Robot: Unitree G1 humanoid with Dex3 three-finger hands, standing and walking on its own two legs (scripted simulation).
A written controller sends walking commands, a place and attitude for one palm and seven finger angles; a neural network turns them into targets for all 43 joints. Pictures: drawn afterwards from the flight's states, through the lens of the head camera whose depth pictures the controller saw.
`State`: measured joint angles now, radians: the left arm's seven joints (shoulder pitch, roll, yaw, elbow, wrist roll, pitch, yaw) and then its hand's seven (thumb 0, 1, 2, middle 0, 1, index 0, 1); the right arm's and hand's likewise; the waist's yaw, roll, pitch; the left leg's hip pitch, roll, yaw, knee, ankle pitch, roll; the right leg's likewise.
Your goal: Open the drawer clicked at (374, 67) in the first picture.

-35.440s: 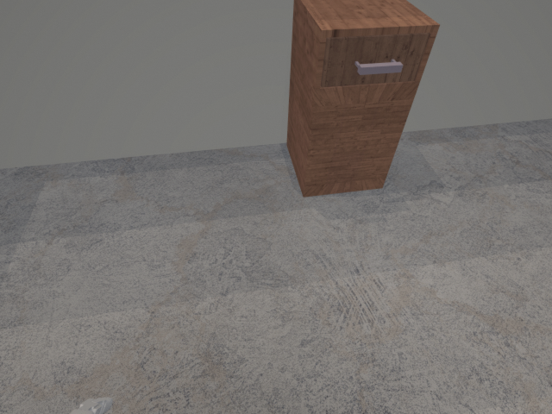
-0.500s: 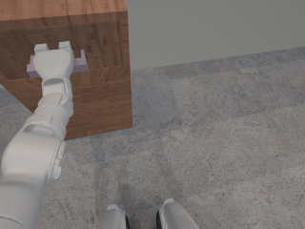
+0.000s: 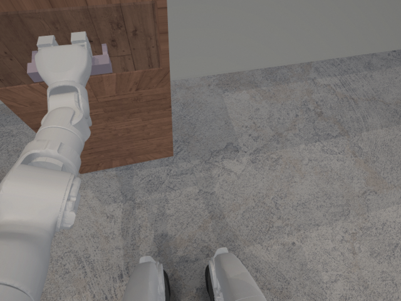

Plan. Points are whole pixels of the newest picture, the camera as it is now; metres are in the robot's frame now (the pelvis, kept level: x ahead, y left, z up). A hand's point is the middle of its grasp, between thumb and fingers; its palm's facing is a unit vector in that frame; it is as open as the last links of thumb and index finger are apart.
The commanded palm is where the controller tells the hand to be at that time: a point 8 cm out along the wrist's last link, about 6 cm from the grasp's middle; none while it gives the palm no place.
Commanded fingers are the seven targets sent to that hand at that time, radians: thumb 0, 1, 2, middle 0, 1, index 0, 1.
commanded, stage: lower the fingers behind the handle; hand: left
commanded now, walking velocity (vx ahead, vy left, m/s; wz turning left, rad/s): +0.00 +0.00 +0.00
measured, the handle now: (71, 59) +0.63 +0.21 +0.02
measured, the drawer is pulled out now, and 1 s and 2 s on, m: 0.00 0.00 0.00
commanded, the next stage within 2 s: lift the hand off the handle in 0.02 s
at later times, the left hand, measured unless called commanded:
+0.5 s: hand (75, 79) +0.56 +0.19 +0.04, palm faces +0.01 +0.02 -1.00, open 13.4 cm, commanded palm +0.55 +0.17 +0.07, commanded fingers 0.00 -0.50 0.30 -0.30 -1.20 -0.30 -1.20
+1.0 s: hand (66, 54) +0.58 +0.19 +0.08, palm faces -0.03 -0.01 -1.00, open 13.8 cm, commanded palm +0.56 +0.18 +0.14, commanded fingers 0.00 -0.50 0.30 -0.30 -1.20 -0.30 -1.20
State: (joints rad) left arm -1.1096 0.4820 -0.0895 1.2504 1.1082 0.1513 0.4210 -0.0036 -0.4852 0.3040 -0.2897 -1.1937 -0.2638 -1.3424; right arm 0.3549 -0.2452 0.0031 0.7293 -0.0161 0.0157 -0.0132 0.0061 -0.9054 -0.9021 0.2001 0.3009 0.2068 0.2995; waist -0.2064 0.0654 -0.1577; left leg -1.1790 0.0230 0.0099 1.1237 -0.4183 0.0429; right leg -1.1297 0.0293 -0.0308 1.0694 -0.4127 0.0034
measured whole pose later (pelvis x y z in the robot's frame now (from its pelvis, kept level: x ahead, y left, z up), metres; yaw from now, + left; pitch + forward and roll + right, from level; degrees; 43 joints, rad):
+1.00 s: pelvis +0.06 -0.01 +0.05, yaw +0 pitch +24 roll -2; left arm -0.98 0.49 -0.04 1.16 1.07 0.13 0.34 0.00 -0.48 0.30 -0.31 -1.20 -0.32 -1.21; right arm 0.41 -0.25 -0.02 0.75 -0.01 0.04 -0.02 0.01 -0.91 -0.90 0.20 0.30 0.21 0.30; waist -0.18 0.08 -0.15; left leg -0.89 0.04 0.02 0.88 -0.41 0.02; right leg -0.85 0.05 -0.01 0.82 -0.39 -0.01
